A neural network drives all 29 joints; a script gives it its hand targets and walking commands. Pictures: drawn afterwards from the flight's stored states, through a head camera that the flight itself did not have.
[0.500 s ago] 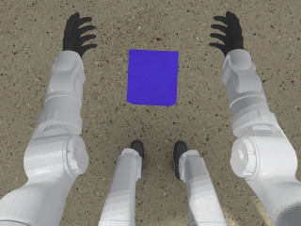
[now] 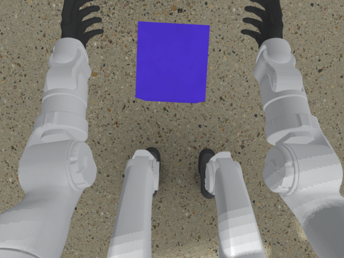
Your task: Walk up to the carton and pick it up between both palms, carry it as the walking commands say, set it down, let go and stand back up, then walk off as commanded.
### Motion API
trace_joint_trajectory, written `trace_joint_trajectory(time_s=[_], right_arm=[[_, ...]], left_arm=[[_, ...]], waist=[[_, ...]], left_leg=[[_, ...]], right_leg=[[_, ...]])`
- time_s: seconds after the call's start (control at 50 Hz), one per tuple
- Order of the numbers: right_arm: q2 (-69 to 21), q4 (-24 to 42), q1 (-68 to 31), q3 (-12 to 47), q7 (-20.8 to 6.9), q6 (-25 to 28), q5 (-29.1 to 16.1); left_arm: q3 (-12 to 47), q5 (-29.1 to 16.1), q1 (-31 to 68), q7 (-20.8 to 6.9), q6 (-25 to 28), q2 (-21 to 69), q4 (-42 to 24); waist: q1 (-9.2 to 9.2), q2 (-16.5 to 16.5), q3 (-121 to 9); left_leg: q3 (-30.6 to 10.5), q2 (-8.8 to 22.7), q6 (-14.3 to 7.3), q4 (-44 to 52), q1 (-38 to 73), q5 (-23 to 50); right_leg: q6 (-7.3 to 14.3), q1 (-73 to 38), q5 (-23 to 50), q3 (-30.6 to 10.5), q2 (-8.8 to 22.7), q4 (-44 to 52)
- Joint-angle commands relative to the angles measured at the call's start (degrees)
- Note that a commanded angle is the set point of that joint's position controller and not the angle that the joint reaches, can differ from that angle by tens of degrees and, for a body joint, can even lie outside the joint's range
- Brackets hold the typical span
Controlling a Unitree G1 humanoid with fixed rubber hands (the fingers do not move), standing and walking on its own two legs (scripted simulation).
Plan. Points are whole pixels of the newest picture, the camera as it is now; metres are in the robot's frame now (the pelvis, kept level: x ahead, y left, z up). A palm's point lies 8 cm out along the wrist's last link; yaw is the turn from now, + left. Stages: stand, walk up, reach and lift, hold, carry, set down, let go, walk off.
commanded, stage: reach and lift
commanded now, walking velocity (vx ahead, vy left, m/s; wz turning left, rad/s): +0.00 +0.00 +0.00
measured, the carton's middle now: (171, 70) +0.51 +0.04 -0.44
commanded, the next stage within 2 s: none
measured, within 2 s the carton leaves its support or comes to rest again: neither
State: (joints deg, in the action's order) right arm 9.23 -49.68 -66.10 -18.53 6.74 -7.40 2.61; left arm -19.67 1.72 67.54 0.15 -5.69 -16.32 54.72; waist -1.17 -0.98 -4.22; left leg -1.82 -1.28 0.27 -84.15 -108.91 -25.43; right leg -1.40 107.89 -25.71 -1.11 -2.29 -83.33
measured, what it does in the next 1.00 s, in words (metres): lowers itself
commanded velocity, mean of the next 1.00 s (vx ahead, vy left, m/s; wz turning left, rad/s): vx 0.00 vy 0.00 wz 0.00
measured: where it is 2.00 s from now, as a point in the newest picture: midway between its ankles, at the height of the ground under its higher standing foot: (179, 181)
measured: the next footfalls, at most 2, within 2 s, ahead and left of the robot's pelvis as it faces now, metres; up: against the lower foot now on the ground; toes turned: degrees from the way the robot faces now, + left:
none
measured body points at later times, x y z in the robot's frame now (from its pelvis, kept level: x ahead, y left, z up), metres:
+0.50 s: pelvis -0.02 +0.00 -0.12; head +0.33 +0.02 +0.15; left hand +0.52 +0.22 -0.28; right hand +0.53 -0.14 -0.28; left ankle +0.08 +0.12 -0.53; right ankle +0.08 -0.12 -0.53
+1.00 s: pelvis -0.03 +0.00 -0.20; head +0.35 +0.02 +0.04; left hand +0.52 +0.22 -0.39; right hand +0.53 -0.14 -0.39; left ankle +0.08 +0.12 -0.53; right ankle +0.08 -0.12 -0.53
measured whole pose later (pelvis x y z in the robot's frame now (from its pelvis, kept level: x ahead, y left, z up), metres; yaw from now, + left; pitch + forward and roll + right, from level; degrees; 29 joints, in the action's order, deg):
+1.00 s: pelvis -0.03 +0.00 -0.20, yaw +0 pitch +38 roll -1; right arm 18.4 -63.6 -82.6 -4.6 8.4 -2.5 -11.9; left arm -5.1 -12.5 84.0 5.0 -1.6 -22.9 67.1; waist -1.7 -0.8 21.0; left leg -0.8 -1.4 0.2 -126.3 -130.3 -33.9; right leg -2.7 129.3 -34.7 -1.0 -3.8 -125.9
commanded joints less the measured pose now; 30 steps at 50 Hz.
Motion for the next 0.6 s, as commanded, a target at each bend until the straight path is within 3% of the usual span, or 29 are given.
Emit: trace_joint_trajectory(time_s=[0.0, 0.16, 0.58], right_arm=[[6.02, 6.65, -13.61, 1.72, 0.82, 0.71, -1.92], [8.63, 5.85, -16.98, 4.85, 1.84, 0.03, -5.71], [12.97, -5.12, -26.78, 8.29, 1.98, 3.47, -10.14]], left_arm=[[1.34, -1.86, 14.25, 1.09, 0.68, -7.76, -6.85], [4.52, -5.92, 17.31, 2.71, -0.15, -9.14, -6.41], [9.46, -10.01, 26.52, 4.43, 2.36, -11.48, 2.62]], waist=[[-1.37, 1.97, -62.21], [-1.18, 2.02, -62.85], [-0.91, 1.62, -52.93]], left_leg=[[4.79, -3.09, 2.55, 0.68, 33.06, 22.27], [4.77, -2.87, 2.33, -7.24, 28.34, 19.89], [2.97, -0.89, 1.72, -23.39, 18.28, 13.89]], right_leg=[[-1.59, -29.08, 16.65, 4.97, -4.36, -0.80], [-1.41, -23.84, 14.50, 5.34, -4.05, -8.90], [-1.56, -11.49, 9.11, 4.56, -1.83, -25.58]])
